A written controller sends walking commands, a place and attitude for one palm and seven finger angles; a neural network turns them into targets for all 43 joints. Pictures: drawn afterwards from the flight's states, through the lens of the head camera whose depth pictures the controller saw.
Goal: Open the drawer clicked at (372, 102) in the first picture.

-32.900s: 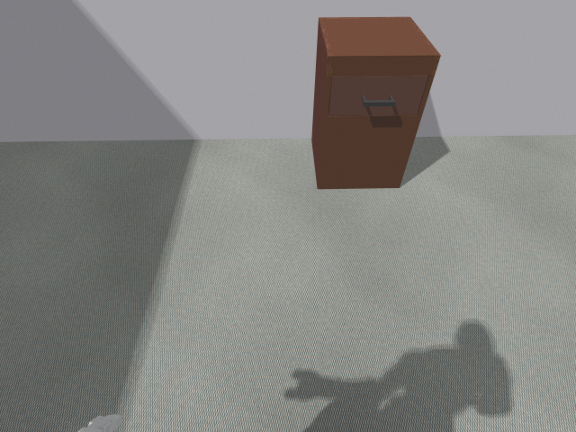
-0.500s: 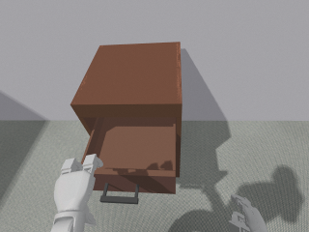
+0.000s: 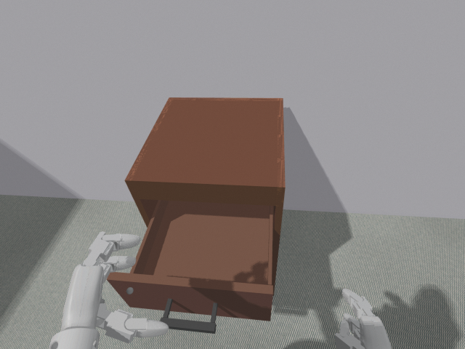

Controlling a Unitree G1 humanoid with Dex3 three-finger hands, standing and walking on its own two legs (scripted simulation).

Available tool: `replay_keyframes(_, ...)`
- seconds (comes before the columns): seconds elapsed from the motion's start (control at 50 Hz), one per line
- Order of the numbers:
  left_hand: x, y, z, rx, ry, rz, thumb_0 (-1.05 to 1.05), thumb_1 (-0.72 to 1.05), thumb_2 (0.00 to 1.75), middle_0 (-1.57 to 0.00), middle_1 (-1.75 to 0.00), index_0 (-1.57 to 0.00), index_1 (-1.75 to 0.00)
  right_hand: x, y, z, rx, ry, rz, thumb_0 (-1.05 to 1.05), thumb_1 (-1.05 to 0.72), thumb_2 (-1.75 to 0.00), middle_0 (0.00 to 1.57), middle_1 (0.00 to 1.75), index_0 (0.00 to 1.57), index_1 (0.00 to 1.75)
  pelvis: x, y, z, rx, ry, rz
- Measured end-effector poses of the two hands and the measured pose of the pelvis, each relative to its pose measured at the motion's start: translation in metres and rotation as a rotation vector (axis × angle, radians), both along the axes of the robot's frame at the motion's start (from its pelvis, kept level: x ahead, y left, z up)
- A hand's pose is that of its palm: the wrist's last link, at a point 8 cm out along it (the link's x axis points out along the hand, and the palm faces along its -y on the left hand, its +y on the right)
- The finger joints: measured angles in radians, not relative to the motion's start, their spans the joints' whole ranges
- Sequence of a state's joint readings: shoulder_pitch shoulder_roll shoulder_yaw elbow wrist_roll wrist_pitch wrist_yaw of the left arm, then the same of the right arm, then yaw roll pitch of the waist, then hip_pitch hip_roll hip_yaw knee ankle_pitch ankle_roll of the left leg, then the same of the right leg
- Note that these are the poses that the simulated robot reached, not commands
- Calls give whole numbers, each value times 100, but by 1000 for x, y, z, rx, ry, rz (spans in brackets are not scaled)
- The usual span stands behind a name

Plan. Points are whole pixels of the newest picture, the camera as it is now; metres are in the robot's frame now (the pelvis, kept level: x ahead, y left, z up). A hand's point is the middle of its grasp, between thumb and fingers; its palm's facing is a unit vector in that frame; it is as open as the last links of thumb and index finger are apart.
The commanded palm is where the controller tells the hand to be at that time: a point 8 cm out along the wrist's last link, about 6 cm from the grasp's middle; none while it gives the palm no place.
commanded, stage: draw the hand back to the body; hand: left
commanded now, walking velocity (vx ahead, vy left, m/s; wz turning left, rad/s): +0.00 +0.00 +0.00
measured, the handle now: (189, 315) +0.26 +0.15 -0.23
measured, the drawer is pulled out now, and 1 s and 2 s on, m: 0.24 0.24 0.24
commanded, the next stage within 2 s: step back with the hand held close in 0.80 s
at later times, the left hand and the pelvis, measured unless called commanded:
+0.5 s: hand (50, 253) +0.19 +0.24 +0.18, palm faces +0.39 -0.81 -0.43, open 9.5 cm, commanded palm +0.14 +0.29 +0.19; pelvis +0.01 +0.01 +0.02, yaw +0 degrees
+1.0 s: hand (42, 256) +0.18 +0.24 +0.18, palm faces +0.42 -0.79 -0.45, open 7.4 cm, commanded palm +0.12 +0.28 +0.19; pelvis -0.01 +0.00 +0.02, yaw -1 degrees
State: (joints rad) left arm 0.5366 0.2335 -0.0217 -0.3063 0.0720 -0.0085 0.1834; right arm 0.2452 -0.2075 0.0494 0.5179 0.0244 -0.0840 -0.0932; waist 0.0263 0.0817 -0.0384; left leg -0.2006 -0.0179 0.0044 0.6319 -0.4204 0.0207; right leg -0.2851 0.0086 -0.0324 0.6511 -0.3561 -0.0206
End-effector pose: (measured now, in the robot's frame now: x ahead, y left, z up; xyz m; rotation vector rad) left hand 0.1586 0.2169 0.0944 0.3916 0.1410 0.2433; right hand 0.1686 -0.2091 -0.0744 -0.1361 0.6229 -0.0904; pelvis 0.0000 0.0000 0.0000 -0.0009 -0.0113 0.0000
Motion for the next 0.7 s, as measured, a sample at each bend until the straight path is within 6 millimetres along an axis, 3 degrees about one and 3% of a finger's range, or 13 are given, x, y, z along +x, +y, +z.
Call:
replay_keyframes(0.1,3,15,30,-27,-97,-8,-1,-24,41,-29,-104,-29,-104,2,2,7,-26,5,10,1,-90,-90,20,30,21,30,6,0,7,-7,-14,11)
replay_keyframes(0.2,1,37,47,16,-117,35,-1,-8,48,-28,-94,-28,-94,5,0,7,-33,24,13,1,-90,-90,20,30,21,30,7,2,11,-10,-8,8)
replay_keyframes(0.34,-7,44,66,52,-151,47,0,15,58,-26,-78,-26,-78,14,-2,8,-43,29,18,1,-90,-90,20,30,21,30,11,6,14,-11,-7,9)
replay_keyframes(0.54,-12,63,110,157,-312,89,0,49,73,-23,-56,-24,-56,26,6,16,-24,-16,26,1,-90,-90,20,30,21,30,10,6,16,-13,-30,5)
replay_keyframes(0.6,-14,65,113,157,-333,98,0,60,77,-22,-49,-23,-49,25,7,17,-15,-18,30,1,-90,-90,20,30,21,30,8,6,16,-12,-33,5)
replay_keyframes(0.7,-16,61,98,111,-283,98,1,75,84,-21,-39,-22,-39,19,6,15,-15,1,33,1,-90,-90,20,30,21,30,4,5,16,-11,-33,2)
